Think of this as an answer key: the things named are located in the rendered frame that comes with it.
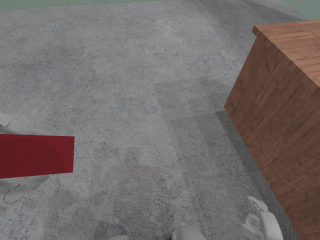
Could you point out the sponge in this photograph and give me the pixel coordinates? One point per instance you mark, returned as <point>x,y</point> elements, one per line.
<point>35,155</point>

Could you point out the right robot thigh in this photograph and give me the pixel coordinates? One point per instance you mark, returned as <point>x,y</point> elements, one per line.
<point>187,233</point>

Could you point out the table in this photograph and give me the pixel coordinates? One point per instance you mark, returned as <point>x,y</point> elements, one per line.
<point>275,107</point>

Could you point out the robot right hand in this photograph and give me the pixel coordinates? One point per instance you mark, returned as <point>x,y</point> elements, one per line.
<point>264,227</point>

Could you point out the robot right shin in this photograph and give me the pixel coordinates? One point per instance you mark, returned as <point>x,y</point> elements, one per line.
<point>182,225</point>

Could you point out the robot left hand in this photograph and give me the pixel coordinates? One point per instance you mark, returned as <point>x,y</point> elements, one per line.
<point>9,193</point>

